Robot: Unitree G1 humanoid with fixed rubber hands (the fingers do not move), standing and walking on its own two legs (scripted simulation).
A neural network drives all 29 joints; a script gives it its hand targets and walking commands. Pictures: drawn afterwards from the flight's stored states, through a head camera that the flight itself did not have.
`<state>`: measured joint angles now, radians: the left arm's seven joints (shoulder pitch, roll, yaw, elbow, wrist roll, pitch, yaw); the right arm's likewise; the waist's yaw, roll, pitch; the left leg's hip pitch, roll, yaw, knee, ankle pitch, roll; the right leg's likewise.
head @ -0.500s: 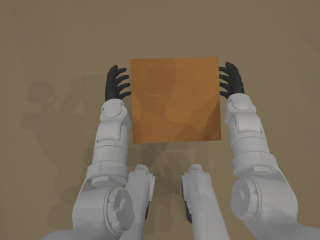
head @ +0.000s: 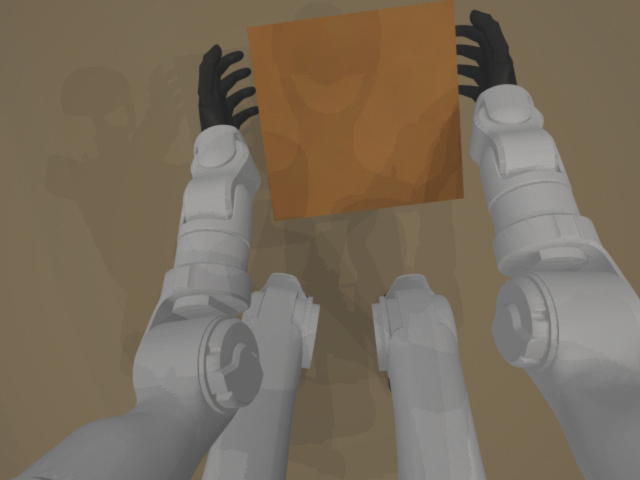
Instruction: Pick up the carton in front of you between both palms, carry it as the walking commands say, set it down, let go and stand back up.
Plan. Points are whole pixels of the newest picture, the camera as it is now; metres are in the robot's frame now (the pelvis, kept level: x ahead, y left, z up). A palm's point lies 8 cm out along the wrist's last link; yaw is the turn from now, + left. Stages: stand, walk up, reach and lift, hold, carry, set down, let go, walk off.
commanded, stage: set down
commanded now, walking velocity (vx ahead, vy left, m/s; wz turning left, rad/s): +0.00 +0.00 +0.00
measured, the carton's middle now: (350, 127) +0.51 -0.03 -0.24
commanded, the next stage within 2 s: none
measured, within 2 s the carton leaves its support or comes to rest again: rests again in 0.44 s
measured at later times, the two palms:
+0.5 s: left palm (233, 131) +0.50 +0.13 -0.21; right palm (460, 82) +0.54 -0.16 -0.21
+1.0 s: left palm (233, 125) +0.52 +0.13 -0.22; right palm (463, 81) +0.55 -0.17 -0.23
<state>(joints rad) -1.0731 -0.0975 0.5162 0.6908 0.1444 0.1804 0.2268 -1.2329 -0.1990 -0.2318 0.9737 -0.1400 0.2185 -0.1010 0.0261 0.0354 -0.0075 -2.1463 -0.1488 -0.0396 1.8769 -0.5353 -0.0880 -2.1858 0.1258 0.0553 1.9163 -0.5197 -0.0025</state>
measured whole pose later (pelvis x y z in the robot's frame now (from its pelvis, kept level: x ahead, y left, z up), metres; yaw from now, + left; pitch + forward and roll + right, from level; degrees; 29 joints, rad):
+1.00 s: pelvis +0.01 +0.00 -0.07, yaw +2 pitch +41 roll +5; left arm -1.24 0.00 0.58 0.80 0.15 0.15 0.10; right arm -1.45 -0.29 -0.30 1.12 -0.19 0.16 0.07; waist 0.01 0.05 0.20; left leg -2.25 -0.17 -0.01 2.14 -0.61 -0.09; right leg -2.28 0.08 0.03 2.19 -0.61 -0.02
